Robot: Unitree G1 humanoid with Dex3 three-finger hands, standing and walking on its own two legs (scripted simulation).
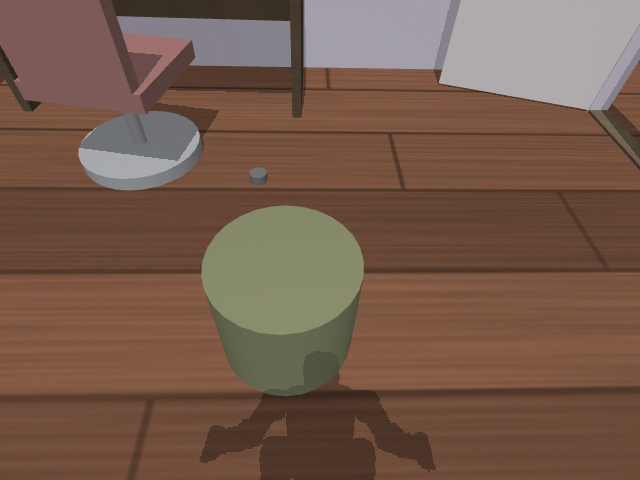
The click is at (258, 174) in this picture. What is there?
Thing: low tin
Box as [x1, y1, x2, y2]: [249, 167, 266, 185]
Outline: 257,167 250,170 249,173 251,182 253,184 259,185 266,181 266,172 263,168
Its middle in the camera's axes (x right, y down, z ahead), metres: -0.29 -0.29 +1.90
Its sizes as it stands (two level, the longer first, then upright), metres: 0.081 0.081 0.047
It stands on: the floor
